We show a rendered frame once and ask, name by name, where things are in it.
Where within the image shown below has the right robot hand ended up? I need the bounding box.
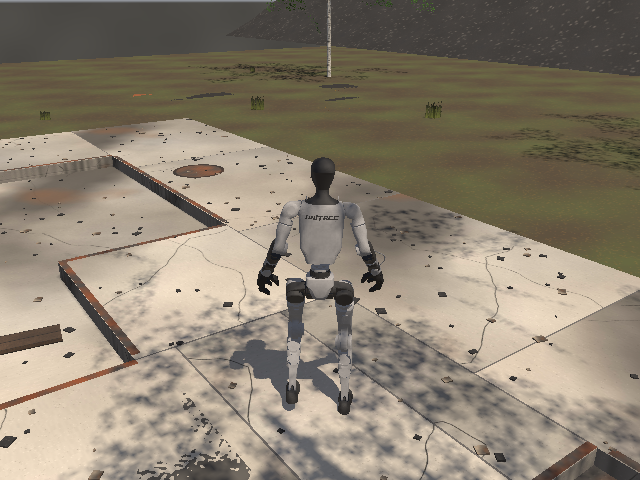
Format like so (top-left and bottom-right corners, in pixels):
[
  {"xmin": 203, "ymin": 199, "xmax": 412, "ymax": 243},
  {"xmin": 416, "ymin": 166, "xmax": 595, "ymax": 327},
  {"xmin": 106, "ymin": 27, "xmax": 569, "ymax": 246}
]
[{"xmin": 361, "ymin": 271, "xmax": 384, "ymax": 292}]

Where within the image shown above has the robot left forearm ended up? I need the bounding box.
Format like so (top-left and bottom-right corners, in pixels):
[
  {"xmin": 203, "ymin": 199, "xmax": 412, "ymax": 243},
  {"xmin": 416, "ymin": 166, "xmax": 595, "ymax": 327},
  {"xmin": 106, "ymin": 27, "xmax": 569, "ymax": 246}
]
[{"xmin": 260, "ymin": 239, "xmax": 282, "ymax": 277}]

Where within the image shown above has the left robot upper arm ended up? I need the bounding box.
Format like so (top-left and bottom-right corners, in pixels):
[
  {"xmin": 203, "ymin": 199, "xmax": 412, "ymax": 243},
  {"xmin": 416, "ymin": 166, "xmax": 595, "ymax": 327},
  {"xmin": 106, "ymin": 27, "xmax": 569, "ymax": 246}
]
[{"xmin": 272, "ymin": 200, "xmax": 301, "ymax": 255}]

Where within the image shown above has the right robot upper arm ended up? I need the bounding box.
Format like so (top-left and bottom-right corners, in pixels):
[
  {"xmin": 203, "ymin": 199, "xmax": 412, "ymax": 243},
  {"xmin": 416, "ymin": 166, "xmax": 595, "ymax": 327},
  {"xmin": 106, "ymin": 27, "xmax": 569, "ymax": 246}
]
[{"xmin": 343, "ymin": 202, "xmax": 372, "ymax": 257}]

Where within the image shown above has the robot right forearm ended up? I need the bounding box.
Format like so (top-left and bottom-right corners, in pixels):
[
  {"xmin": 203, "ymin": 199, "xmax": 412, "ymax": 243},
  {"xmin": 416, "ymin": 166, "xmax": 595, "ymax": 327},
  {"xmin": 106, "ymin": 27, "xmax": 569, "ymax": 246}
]
[{"xmin": 362, "ymin": 241, "xmax": 381, "ymax": 276}]

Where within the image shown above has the left robot foot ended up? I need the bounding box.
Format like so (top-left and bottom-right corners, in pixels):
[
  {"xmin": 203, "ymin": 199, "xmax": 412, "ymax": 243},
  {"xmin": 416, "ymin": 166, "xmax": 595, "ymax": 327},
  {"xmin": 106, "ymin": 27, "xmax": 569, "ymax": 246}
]
[{"xmin": 286, "ymin": 380, "xmax": 300, "ymax": 404}]

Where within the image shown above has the right robot shin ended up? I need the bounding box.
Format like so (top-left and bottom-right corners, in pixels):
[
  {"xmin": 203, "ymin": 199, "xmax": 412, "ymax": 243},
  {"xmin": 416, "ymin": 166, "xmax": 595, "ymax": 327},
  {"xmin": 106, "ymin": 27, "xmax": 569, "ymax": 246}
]
[{"xmin": 338, "ymin": 334, "xmax": 352, "ymax": 401}]

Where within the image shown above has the left robot hand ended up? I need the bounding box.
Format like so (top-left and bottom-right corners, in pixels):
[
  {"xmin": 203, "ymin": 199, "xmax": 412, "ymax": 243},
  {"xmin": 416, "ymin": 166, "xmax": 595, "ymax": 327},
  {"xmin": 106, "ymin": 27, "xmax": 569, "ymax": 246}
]
[{"xmin": 257, "ymin": 271, "xmax": 279, "ymax": 295}]

